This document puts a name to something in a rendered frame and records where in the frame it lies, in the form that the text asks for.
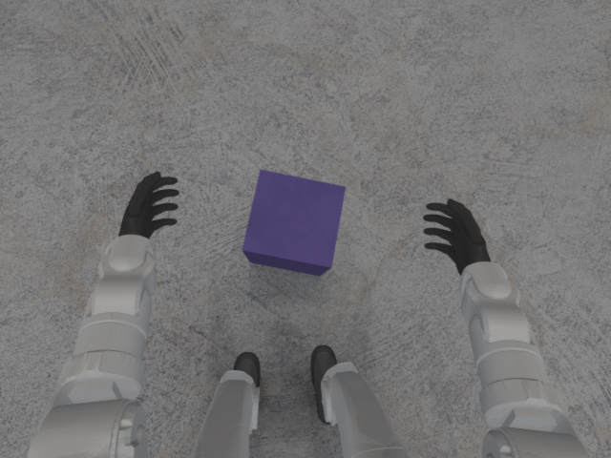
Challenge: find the right robot hand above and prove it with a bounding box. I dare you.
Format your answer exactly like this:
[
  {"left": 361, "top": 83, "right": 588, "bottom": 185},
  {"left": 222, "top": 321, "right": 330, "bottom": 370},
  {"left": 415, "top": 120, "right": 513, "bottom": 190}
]
[{"left": 423, "top": 198, "right": 491, "bottom": 276}]

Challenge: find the robot right upper arm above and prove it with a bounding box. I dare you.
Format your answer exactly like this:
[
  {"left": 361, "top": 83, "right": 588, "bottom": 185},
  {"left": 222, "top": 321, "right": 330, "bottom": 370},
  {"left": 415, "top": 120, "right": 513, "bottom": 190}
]
[{"left": 482, "top": 427, "right": 590, "bottom": 458}]

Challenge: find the robot left shin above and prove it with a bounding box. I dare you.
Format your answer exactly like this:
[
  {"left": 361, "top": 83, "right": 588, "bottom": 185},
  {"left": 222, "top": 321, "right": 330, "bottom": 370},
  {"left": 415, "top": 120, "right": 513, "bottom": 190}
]
[{"left": 214, "top": 370, "right": 254, "bottom": 395}]

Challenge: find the carton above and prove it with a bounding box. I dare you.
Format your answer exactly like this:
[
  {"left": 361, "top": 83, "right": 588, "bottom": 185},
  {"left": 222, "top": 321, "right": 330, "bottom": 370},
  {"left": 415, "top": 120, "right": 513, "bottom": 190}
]
[{"left": 242, "top": 170, "right": 346, "bottom": 276}]

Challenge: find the robot shin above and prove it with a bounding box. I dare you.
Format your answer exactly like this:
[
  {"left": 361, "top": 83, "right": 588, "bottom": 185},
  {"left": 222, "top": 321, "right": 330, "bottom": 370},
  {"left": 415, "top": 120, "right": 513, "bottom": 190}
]
[
  {"left": 214, "top": 370, "right": 254, "bottom": 395},
  {"left": 322, "top": 363, "right": 365, "bottom": 403}
]

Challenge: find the robot left upper arm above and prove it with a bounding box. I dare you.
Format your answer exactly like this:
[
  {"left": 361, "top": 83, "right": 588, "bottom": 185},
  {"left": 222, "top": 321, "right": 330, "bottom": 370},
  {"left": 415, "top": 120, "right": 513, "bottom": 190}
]
[{"left": 32, "top": 398, "right": 149, "bottom": 458}]

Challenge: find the left robot hand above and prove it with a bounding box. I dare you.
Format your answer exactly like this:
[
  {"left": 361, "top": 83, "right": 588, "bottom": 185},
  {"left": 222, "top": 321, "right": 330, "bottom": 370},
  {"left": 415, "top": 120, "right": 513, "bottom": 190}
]
[{"left": 118, "top": 172, "right": 179, "bottom": 239}]

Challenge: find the robot left forearm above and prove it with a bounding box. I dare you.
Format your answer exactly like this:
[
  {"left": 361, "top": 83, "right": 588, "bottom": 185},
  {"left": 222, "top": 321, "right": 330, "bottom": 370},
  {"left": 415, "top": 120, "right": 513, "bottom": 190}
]
[{"left": 27, "top": 235, "right": 157, "bottom": 458}]

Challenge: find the robot right forearm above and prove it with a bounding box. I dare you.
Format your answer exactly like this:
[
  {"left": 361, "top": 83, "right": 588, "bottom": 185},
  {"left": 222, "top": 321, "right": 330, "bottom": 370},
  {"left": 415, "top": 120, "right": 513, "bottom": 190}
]
[{"left": 459, "top": 261, "right": 592, "bottom": 458}]

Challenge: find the robot right shin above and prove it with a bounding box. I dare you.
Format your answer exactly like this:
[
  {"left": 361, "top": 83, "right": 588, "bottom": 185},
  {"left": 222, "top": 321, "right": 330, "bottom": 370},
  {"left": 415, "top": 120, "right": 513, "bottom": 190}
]
[{"left": 322, "top": 363, "right": 365, "bottom": 403}]

